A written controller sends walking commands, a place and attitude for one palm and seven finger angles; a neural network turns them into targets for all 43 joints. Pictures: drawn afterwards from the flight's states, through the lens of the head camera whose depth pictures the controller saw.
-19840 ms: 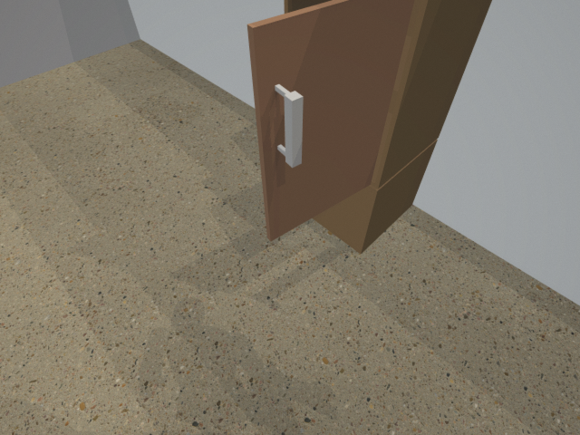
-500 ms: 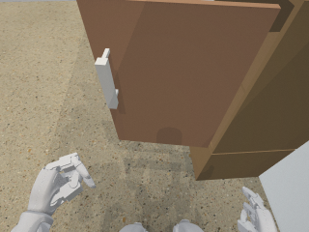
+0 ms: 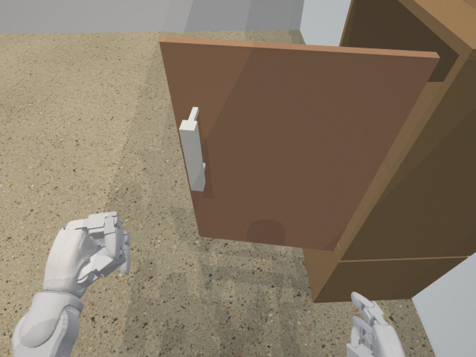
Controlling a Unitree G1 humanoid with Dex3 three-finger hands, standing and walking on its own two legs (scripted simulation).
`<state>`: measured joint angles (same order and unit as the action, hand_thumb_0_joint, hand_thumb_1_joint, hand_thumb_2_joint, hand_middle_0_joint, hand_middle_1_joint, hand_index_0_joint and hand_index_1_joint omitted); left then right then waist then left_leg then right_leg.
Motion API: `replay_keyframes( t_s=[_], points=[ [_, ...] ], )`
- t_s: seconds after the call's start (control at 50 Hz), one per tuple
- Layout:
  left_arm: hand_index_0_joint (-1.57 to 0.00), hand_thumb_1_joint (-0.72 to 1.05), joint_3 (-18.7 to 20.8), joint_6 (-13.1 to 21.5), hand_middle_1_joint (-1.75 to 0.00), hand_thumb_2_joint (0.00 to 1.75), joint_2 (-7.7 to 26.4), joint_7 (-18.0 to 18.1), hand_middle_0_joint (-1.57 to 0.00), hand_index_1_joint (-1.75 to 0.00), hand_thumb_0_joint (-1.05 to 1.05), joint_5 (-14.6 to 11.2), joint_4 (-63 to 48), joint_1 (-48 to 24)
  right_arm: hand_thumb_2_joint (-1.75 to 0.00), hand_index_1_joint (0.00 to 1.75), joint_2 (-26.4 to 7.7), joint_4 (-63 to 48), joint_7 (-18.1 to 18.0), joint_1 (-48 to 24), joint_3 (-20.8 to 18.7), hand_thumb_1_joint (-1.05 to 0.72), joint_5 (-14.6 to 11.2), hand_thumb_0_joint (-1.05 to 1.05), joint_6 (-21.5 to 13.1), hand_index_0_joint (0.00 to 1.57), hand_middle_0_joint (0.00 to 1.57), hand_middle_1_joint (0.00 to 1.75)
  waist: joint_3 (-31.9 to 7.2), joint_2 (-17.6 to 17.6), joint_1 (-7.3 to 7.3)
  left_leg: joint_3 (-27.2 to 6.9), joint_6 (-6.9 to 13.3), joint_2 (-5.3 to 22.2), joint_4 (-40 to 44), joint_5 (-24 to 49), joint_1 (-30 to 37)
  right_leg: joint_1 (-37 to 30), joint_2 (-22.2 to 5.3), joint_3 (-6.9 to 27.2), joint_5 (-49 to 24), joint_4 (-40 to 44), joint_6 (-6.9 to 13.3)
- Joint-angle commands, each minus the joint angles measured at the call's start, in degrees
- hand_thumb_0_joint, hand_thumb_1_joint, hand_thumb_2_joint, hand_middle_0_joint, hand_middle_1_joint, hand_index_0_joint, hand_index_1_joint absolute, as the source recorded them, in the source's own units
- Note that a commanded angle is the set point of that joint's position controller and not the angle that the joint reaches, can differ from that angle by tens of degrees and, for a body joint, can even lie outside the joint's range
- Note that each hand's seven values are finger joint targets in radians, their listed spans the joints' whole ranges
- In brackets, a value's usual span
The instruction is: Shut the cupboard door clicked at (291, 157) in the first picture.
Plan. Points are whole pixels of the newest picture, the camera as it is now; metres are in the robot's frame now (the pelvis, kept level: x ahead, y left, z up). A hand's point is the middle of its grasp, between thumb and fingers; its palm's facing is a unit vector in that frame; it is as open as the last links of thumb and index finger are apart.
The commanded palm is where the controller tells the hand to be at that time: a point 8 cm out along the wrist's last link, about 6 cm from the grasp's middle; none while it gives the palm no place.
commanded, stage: raise the hand and make a fist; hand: left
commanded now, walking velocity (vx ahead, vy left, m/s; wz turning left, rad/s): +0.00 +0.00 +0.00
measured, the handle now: (196, 150) +0.46 +0.13 +0.09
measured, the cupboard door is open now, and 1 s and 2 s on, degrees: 81 81 81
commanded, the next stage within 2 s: bring the fist close to the handle in 0.32 s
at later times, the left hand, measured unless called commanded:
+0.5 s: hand (138, 271) +0.22 +0.17 +0.08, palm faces -0.03 -1.00 -0.06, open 3.1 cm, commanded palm +0.21 +0.22 +0.09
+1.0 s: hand (170, 216) +0.30 +0.14 +0.10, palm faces +0.00 -1.00 -0.05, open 3.1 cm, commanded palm +0.28 +0.19 +0.09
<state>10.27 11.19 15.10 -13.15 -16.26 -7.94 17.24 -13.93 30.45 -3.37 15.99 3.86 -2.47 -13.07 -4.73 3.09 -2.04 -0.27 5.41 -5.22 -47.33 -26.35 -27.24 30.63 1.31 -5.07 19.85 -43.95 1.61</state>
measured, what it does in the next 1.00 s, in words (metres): stands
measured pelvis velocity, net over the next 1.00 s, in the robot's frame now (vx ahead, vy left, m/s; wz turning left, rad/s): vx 0.00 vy -0.04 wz -0.01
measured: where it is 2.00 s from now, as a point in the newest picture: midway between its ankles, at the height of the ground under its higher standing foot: outside the picture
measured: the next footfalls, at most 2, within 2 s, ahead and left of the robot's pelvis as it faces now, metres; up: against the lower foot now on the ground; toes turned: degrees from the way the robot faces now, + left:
none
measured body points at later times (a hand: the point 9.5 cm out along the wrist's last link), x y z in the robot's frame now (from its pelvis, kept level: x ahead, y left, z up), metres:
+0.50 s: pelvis -0.01 -0.01 +0.00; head +0.01 -0.02 +0.45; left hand +0.21 +0.22 +0.09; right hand +0.17 -0.24 -0.07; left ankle -0.03 +0.05 -0.70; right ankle +0.03 -0.11 -0.70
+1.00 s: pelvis +0.00 -0.04 +0.00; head +0.03 -0.05 +0.45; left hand +0.30 +0.19 +0.10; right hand +0.15 -0.28 -0.09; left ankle -0.03 +0.05 -0.70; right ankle +0.03 -0.11 -0.70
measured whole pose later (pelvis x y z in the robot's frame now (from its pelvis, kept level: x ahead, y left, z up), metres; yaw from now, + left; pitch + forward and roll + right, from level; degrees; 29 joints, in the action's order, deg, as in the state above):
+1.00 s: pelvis +0.00 -0.04 +0.00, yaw -1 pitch +7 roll +0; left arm 10.0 11.1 14.5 -11.1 -14.7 9.4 -0.9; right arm -15.5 33.5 -3.4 15.5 2.3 -2.9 -11.0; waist -3.6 2.2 -0.2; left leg -0.2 3.1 -3.8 -44.5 -24.6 -26.7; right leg 31.3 2.7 -5.0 18.9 -43.0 4.5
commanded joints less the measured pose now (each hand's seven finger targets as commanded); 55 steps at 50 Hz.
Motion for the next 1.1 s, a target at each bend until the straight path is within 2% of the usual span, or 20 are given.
replay_keyframes(
  t_s=[0.0,0.04,0.14,0.16,0.2,0.26,0.34,0.4,0.42,0.52,0.58,0.6,0.66,0.74,0.82,0.84,0.86,0.94,1.0,1.08],
  points=[
    [-1.30,0.90,1.6,-0.2,-1.50,0.90,4.3,-2.6,-1.30,-1.50,0.00,-1.1,-7.1,-1.8,-0.90,0.30,-7.9,-9.0,-0.6,-3.9,-4.3,-0.90,-0.5,0.00,-3.5,0.20,0.20,0.30,-7.2,-3.4,1.00,-6.5,-7.8,5.4,10.3,21.3,1.3,-7.8,-0.5,0.7,-11.4,4.0,0.3],
    [-1.30,0.90,4.0,-0.3,-1.50,0.90,7.2,-2.5,-1.30,-1.50,0.00,-1.0,-8.8,-2.6,-0.90,0.30,-8.0,-9.2,-0.7,-4.4,-4.3,-0.90,-0.2,0.00,-3.4,0.20,0.20,0.30,-8.1,-2.7,0.43,-6.0,-7.5,5.1,10.1,21.4,1.4,-9.3,-0.6,1.3,-12.1,4.3,0.6],
    [-1.30,0.90,6.7,4.3,-1.50,0.90,9.8,1.2,-1.30,-1.50,0.00,-0.6,-16.9,-6.1,-0.90,0.30,-6.9,-9.2,-0.5,-4.8,-4.0,-0.90,0.5,0.00,-4.0,0.20,0.20,0.30,-10.8,2.0,-0.52,-6.3,-8.3,5.4,10.5,25.6,4.5,-10.0,-0.5,1.3,-12.9,3.3,1.0],
    [-1.30,0.90,5.9,5.1,-1.50,0.90,8.6,1.7,-1.30,-1.50,0.00,-0.4,-17.0,-5.6,-0.90,0.30,-6.6,-9.0,-0.3,-4.7,-3.9,-0.90,0.5,0.00,-4.1,0.20,0.20,0.30,-11.1,3.4,-0.38,-6.4,-8.5,5.5,10.5,26.1,5.3,-9.4,-0.5,1.2,-12.6,3.1,0.9],
    [-1.30,0.90,4.2,6.1,-1.50,0.90,6.5,2.1,-1.30,-1.50,0.00,-0.3,-15.0,-4.3,-0.90,0.30,-6.7,-8.2,0.0,-4.2,-3.9,-0.90,0.5,0.00,-4.3,0.20,0.20,0.30,-9.0,3.2,0.48,-6.8,-8.7,5.8,10.3,26.0,5.3,-7.2,-0.4,0.9,-12.0,3.2,0.7],
    [-1.30,0.90,1.9,4.7,-1.50,0.90,4.2,0.6,-1.30,-1.50,0.00,-0.4,-9.4,-2.3,-0.90,0.30,-7.5,-7.6,0.1,-3.8,-4.4,-0.90,0.1,0.00,-3.9,0.20,0.20,0.30,-5.8,-1.2,1.62,-6.2,-7.9,5.5,10.0,21.7,2.2,-6.7,-0.4,0.9,-10.9,4.1,0.5],
    [-1.30,0.90,1.7,1.8,-1.50,0.90,5.3,-1.4,-1.30,-1.50,0.00,-0.1,-6.9,-2.6,-0.90,0.30,-8.1,-8.0,-0.3,-4.2,-4.5,-0.90,-0.2,0.00,-3.5,0.20,0.20,0.30,-4.4,-2.4,1.64,-6.0,-7.0,5.0,10.6,15.8,0.1,-7.1,-0.6,1.6,-7.9,5.5,0.6],
    [-1.30,0.90,3.7,2.2,-1.50,0.90,7.9,-0.8,-1.30,-1.50,0.00,0.1,-12.5,-5.6,-0.90,0.30,-7.6,-9.2,-0.7,-5.4,-4.4,-0.90,-0.2,0.00,-3.6,0.20,0.20,0.30,-8.4,0.0,0.91,-6.0,-6.6,4.9,10.9,15.1,1.7,-8.8,-0.9,2.1,-6.9,5.5,0.6],
    [-1.30,0.90,2.6,2.9,-1.50,0.90,7.1,-0.2,-1.30,-1.50,0.00,0.1,-14.1,-8.4,-0.90,0.30,-7.3,-9.2,-0.8,-5.6,-4.1,-0.90,-0.1,0.00,-3.8,0.20,0.20,0.30,-8.9,0.5,1.44,-6.1,-6.6,5.0,10.8,15.8,2.6,-8.5,-0.9,1.9,-7.5,5.2,0.5],
    [-1.30,0.90,2.8,5.7,-1.50,0.90,6.6,2.6,-1.30,-1.50,0.00,0.0,-9.3,-16.2,-0.90,0.30,-7.1,-6.8,-1.1,-5.4,-3.5,-0.90,0.2,0.00,-4.0,0.20,0.20,0.30,-5.3,-1.3,2.74,-6.3,-6.2,4.9,10.6,11.1,0.8,-6.0,-0.7,2.3,-3.7,5.6,0.3],
    [-1.30,0.90,1.5,4.1,-1.50,0.90,6.0,1.7,-1.30,-1.50,0.00,0.7,-2.0,-17.9,-0.90,0.30,-7.5,-6.1,-1.1,-5.2,-3.6,-0.90,-0.2,0.00,-3.4,0.20,0.20,0.30,-4.0,-2.1,3.13,-5.7,-5.5,4.5,10.4,8.7,-1.0,-5.9,-1.1,3.2,-1.8,6.6,0.3],
    [-1.30,0.90,-0.2,3.3,-1.50,0.90,4.7,1.0,-1.30,-1.50,0.00,0.8,-0.9,-18.6,-0.90,0.30,-7.6,-6.3,-1.0,-5.4,-3.6,-0.90,-0.4,0.00,-3.3,0.20,0.20,0.30,-4.4,-0.7,3.05,-5.3,-5.4,4.3,10.4,8.2,-1.1,-6.0,-1.3,3.4,-1.6,6.8,0.2],
    [-1.30,0.90,-0.1,0.6,-1.50,0.90,5.9,-0.2,-1.30,-1.50,0.00,0.9,1.7,-21.9,-0.90,0.30,-7.8,-6.7,-1.2,-5.2,-3.7,-0.90,-0.6,0.00,-2.7,0.20,0.20,0.30,-7.3,-2.2,2.82,-4.6,-4.6,3.9,10.0,9.2,-1.7,-9.0,-1.9,4.8,-2.4,7.7,0.1],
    [-1.30,0.90,6.5,0.5,-1.50,0.90,11.8,0.6,-1.30,-1.50,0.00,0.2,0.7,-23.8,-0.90,0.30,-7.5,-7.3,-1.2,-5.3,-3.6,-0.90,-0.1,0.00,-1.7,0.20,0.20,0.30,-13.3,-3.7,0.48,-3.2,-4.3,3.7,9.2,15.7,-2.4,-16.2,-2.4,6.4,-9.3,6.9,0.2],
    [-1.30,0.90,5.9,3.5,-1.50,0.90,9.2,2.3,-1.30,-1.50,0.00,-0.5,1.1,-27.5,-0.90,0.30,-6.5,-6.6,-0.7,-5.6,-3.5,-0.90,-0.2,0.00,-1.8,0.20,0.20,0.30,-11.8,-1.5,0.99,-2.3,-4.4,3.8,9.2,16.9,-1.7,-15.4,-2.4,6.6,-12.3,6.8,-0.1],
    [-1.30,0.90,5.8,3.7,-1.50,0.90,9.2,2.4,-1.30,-1.50,0.00,-0.5,2.5,-27.8,-0.90,0.30,-6.7,-6.3,-0.7,-5.4,-3.5,-0.90,0.0,0.00,-1.7,0.20,0.20,0.30,-11.0,-3.9,1.36,-2.3,-4.2,3.8,8.8,16.7,-2.8,-15.7,-2.5,7.3,-12.5,7.0,-0.3],
    [-1.30,0.90,6.0,4.0,-1.50,0.90,9.4,2.5,-1.30,-1.50,0.00,-0.1,3.5,-27.9,-0.90,0.30,-6.8,-5.9,-0.5,-5.2,-3.7,-0.90,-0.1,0.00,-1.5,0.20,0.20,0.30,-11.6,-2.8,1.35,-2.0,-4.2,3.7,8.8,17.1,-2.9,-16.2,-2.7,7.7,-13.4,6.9,-0.3],
    [-1.30,0.90,0.5,2.9,-1.50,0.90,4.8,1.1,-1.30,-1.50,0.00,1.0,7.7,-28.7,-0.90,0.30,-7.4,-5.7,0.0,-3.9,-4.2,-0.90,-0.5,0.00,-1.1,0.20,0.20,0.30,-10.3,-3.3,2.76,-1.8,-4.0,3.7,8.3,17.0,-2.4,-14.0,-2.6,7.4,-14.2,6.9,-0.5],
    [-1.30,0.90,0.6,2.1,-1.50,0.90,5.5,0.9,-1.30,-1.50,0.00,1.1,7.5,-30.2,-0.90,0.30,-7.6,-6.0,0.0,-3.6,-4.5,-0.90,-0.7,0.00,-0.6,0.20,0.20,0.30,-12.4,-4.1,2.67,-1.6,-3.8,3.6,8.5,16.3,-1.8,-14.7,-2.8,7.6,-13.6,7.6,-0.8],
    [-1.30,0.90,4.5,3.0,-1.50,0.90,10.1,3.1,-1.30,-1.50,0.00,1.5,7.8,-39.6,-0.90,0.30,-7.4,-5.5,-0.4,-4.3,-4.3,-0.90,-0.4,0.00,0.4,0.20,0.20,0.30,-13.3,-5.9,2.87,-1.4,-3.7,3.6,8.4,14.9,-3.4,-16.4,-3.4,9.4,-11.3,8.1,-1.1]
  ],
)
